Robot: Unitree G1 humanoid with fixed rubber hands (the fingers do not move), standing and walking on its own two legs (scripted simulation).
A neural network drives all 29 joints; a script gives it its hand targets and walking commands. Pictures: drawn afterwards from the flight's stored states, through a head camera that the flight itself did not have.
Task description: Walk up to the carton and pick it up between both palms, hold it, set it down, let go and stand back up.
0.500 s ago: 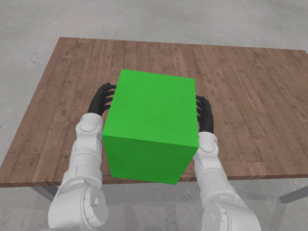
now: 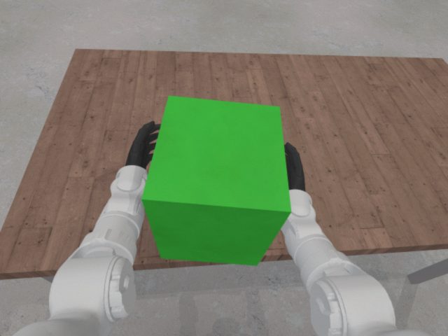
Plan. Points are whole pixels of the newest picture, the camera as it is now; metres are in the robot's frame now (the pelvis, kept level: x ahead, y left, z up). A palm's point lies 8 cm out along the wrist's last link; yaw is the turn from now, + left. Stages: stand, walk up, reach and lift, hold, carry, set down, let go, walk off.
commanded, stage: set down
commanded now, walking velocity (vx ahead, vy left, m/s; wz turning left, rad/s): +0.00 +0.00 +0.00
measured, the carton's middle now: (216, 187) +0.38 +0.01 +0.02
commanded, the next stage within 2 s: none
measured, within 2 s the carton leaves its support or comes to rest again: neither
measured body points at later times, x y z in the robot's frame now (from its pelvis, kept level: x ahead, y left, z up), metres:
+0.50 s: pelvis -0.02 +0.00 +0.00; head +0.02 +0.02 +0.44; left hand +0.38 +0.20 +0.03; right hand +0.36 -0.17 +0.03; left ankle +0.01 +0.12 -0.74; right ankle -0.03 -0.14 -0.74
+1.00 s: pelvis -0.02 -0.01 +0.01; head -0.01 +0.01 +0.45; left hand +0.31 +0.21 +0.04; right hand +0.28 -0.18 +0.03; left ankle +0.01 +0.12 -0.74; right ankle -0.03 -0.14 -0.74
